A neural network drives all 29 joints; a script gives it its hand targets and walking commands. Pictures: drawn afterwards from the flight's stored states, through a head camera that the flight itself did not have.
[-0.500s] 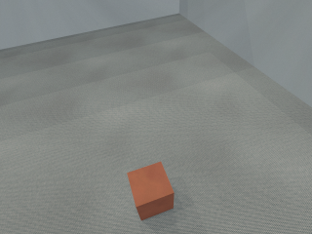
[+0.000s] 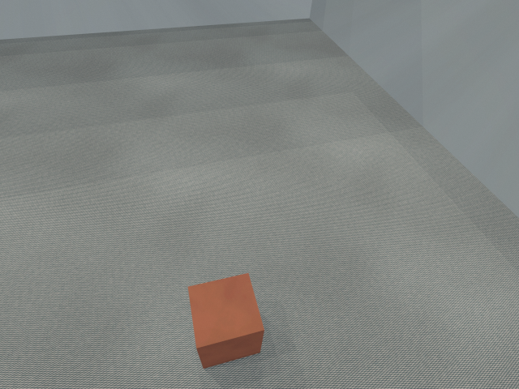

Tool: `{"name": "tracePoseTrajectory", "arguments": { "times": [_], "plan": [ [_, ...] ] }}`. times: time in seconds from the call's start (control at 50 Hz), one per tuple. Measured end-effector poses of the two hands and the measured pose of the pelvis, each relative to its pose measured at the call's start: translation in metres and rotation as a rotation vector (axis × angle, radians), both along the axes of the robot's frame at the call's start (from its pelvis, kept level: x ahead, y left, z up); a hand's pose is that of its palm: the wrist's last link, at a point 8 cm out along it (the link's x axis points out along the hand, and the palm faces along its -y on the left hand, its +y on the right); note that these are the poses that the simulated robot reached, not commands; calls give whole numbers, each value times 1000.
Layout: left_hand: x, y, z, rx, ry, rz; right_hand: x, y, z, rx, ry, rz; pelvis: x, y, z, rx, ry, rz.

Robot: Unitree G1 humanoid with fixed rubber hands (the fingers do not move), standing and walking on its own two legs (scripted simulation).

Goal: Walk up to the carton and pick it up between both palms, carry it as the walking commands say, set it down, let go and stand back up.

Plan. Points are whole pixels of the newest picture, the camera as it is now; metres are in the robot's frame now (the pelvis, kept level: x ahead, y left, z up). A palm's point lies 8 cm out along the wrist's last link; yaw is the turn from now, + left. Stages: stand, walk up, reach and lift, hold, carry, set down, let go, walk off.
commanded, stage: walk up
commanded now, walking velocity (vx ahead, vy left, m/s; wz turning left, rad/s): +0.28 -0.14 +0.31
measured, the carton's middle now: (225, 321) +0.48 +0.04 -0.66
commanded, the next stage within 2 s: none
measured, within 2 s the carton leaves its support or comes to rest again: neither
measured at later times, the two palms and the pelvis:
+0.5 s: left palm out of the picture +0.03 +0.23 -0.15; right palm (348, 286) +0.34 -0.22 -0.13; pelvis +0.14 -0.01 -0.02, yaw +8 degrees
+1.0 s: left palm out of the picture +0.12 +0.23 -0.14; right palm (400, 366) +0.19 -0.28 -0.15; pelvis +0.09 -0.03 -0.02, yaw +6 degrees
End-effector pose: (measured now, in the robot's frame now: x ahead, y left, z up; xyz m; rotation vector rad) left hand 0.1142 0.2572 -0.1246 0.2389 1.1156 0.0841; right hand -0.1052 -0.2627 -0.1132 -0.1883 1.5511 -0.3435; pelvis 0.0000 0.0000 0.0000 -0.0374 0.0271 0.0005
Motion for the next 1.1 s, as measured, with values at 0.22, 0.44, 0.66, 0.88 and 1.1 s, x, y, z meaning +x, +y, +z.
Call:
{"name": "tracePoseTrajectory", "arguments": {
  "times": [0.22, 0.44, 0.66, 0.88, 1.1],
  "plan": [
    [-54, -61, -2, 9, 146, 215, 226, -38, -26, 107, -264, 257, 69, -47, -1, 33, -18, 100],
    [-105, -55, -6, 21, 372, 420, 421, 30, -12, 177, -472, 455, 122, -27, -7, 45, -20, 127],
    [19, 18, -29, 18, 194, 306, 419, 45, -10, 59, -475, 374, 137, 9, -15, 18, -27, 123],
    [55, 3, -17, 15, 86, 224, 340, 18, -18, 54, -394, 302, 109, -4, -12, 6, -27, 116],
    [-43, -48, 3, 52, 167, 248, 269, -26, -28, 125, -303, 251, 80, -43, -1, 67, -32, 101]
  ]
}}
